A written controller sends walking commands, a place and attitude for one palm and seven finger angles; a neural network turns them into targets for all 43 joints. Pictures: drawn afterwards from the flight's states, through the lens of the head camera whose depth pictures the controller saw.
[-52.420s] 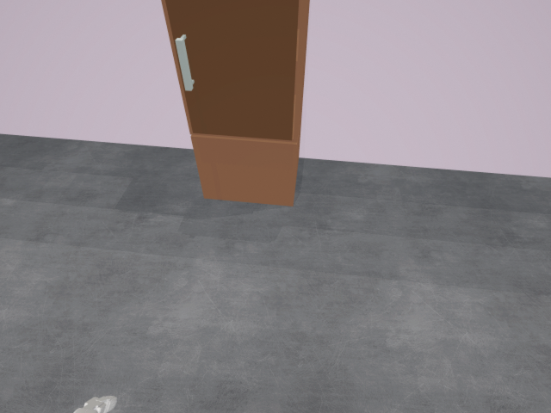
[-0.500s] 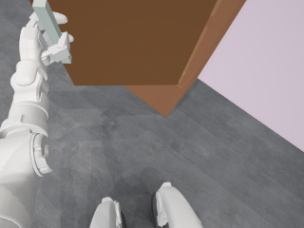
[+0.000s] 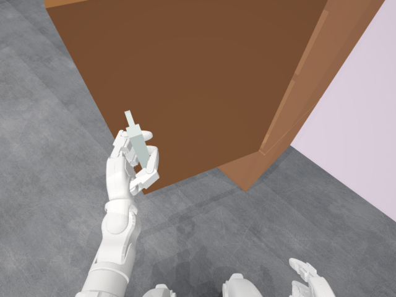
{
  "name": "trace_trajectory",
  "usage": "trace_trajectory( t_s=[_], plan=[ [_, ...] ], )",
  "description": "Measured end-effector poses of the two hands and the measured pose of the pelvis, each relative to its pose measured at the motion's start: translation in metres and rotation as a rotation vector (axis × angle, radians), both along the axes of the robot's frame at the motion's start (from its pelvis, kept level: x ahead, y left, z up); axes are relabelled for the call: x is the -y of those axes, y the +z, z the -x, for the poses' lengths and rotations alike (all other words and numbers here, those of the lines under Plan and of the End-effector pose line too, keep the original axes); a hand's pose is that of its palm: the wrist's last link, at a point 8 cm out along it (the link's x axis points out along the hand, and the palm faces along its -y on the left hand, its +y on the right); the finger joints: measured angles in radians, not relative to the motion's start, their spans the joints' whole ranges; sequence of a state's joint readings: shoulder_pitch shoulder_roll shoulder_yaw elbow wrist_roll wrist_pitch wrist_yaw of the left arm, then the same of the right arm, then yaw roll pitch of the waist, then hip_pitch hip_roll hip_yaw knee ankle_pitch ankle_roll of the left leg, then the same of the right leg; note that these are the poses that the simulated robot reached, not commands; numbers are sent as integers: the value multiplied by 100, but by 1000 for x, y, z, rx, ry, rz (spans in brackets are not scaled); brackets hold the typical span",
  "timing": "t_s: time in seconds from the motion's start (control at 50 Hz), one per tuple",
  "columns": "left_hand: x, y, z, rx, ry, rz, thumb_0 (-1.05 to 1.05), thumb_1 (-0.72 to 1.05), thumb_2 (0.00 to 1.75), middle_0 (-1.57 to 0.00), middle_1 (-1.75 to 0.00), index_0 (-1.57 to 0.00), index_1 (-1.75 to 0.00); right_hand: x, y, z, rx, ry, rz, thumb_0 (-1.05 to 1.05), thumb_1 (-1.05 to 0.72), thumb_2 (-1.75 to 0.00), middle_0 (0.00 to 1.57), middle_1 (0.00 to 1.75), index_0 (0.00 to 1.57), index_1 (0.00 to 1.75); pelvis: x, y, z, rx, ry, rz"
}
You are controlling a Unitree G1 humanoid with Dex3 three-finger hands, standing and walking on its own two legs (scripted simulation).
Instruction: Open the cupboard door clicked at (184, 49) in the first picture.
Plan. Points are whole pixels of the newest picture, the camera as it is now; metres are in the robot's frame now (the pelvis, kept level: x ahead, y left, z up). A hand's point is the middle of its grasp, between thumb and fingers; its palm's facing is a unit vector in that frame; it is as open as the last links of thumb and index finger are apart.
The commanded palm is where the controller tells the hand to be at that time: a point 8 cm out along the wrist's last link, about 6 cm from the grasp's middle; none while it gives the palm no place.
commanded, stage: pull the door open along its arc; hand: left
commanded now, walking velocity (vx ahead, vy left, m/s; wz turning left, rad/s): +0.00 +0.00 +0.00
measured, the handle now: (140, 147) +0.41 +0.13 +0.03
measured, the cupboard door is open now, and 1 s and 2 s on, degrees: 68 79 79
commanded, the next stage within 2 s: open thumb and fingers to let go in 0.26 s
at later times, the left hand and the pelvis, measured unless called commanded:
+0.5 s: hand (177, 193) +0.31 +0.05 +0.03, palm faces +0.36 -0.93 -0.03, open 6.4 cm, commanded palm +0.26 +0.09 +0.03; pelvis -0.03 -0.05 -0.01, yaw +5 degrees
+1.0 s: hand (177, 195) +0.30 +0.05 +0.04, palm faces +0.33 -0.95 +0.00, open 14.0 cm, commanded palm +0.26 +0.09 +0.03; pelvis -0.04 -0.03 -0.01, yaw +4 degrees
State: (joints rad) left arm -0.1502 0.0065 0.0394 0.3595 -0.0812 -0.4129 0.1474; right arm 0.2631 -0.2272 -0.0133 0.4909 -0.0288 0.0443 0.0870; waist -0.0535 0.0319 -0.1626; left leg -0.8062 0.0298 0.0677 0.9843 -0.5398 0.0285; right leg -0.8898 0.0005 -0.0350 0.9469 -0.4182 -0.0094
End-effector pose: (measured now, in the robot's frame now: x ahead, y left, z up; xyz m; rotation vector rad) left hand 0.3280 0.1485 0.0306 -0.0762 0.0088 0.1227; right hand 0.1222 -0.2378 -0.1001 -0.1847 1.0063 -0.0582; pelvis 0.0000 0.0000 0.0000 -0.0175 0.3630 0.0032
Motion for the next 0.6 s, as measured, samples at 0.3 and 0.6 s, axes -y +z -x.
trace_trajectory(
  t_s=[0.3,0.6],
  plan=[
    [51,4,59,-16,214,-78,2,64,73,-35,-128,-34,-131,-15,-2,-50,147,124,-44,1,-91,-90,20,30,20,30,31,-5,14,78,48,-30],
    [57,3,61,4,225,-118,2,51,73,-35,-130,-33,-131,36,-27,8,28,80,29,1,-91,-90,20,30,20,30,50,-10,32,86,69,-46]
  ],
)
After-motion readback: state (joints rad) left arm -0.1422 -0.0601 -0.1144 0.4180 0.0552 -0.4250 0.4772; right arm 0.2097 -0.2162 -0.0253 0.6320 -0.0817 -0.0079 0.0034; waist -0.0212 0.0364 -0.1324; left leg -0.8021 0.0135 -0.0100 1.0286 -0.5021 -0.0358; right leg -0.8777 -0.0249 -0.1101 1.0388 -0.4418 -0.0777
